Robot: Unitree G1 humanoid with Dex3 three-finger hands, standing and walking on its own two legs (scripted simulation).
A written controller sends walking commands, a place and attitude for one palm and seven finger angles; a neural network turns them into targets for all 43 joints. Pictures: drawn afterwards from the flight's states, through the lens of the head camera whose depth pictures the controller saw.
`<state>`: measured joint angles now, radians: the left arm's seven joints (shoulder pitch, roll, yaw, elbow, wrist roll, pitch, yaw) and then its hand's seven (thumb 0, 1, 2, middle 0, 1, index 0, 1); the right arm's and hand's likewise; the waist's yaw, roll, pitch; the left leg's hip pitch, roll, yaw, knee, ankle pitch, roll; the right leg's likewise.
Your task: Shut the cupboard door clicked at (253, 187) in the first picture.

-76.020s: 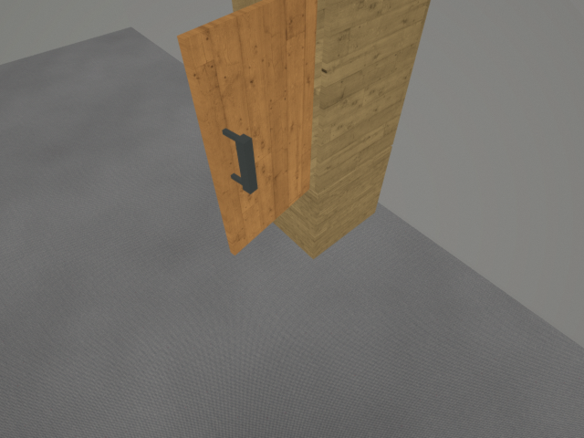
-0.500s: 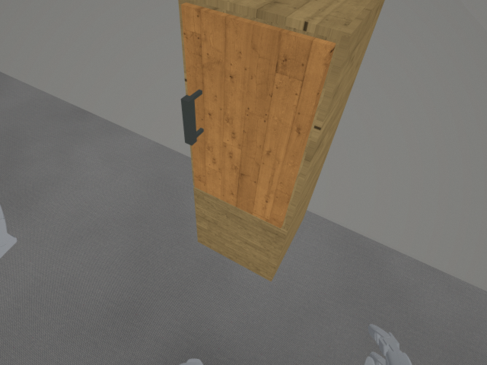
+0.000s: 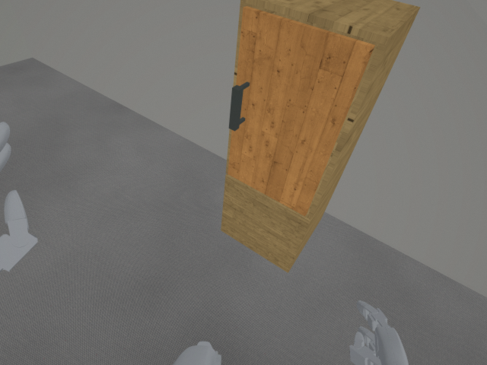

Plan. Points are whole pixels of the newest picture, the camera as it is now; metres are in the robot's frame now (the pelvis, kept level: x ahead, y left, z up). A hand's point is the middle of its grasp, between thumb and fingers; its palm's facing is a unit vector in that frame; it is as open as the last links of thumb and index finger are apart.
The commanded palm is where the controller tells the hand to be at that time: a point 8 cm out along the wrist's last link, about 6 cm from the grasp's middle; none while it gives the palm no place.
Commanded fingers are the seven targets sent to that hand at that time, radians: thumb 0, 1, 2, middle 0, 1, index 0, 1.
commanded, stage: stop stepping back and stand still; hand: left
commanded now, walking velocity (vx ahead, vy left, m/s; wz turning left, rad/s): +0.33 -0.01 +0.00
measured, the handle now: (240, 106) +0.83 +0.10 +0.01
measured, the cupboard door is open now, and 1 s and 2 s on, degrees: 0 0 0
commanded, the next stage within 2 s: let the arm hang, fingers relaxed in 1.46 s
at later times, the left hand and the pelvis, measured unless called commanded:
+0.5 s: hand out of the picture +0.11 +0.33 +0.21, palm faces +0.42 -0.84 -0.35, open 7.4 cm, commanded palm +0.06 +0.35 +0.20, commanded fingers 0.00 0.90 0.90 -0.20 -0.30 -0.20 -0.30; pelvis -0.12 +0.07 +0.01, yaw -7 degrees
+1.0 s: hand out of the picture +0.07 +0.36 +0.19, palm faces +0.48 -0.79 -0.39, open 7.4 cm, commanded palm +0.02 +0.39 +0.20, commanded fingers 0.00 0.90 0.90 -0.20 -0.30 -0.20 -0.30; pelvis -0.14 +0.10 +0.01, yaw -3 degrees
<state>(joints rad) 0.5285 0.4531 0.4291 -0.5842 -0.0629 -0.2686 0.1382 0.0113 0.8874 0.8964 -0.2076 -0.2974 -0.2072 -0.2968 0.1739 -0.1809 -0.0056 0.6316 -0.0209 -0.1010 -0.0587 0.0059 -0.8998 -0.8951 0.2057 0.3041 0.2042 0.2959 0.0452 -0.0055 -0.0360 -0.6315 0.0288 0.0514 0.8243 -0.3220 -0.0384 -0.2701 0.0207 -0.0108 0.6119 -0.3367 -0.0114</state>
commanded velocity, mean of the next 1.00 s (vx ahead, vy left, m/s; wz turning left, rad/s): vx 0.17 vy -0.12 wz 0.00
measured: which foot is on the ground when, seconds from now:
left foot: up 0.00-0.06, down 0.08-0.32, up 0.34-0.56, down 0.58-0.80, up 0.82-1.00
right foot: down 0.00-0.08, up 0.10-0.34, down 0.36-0.58, up 0.60-0.80, down 0.82-1.00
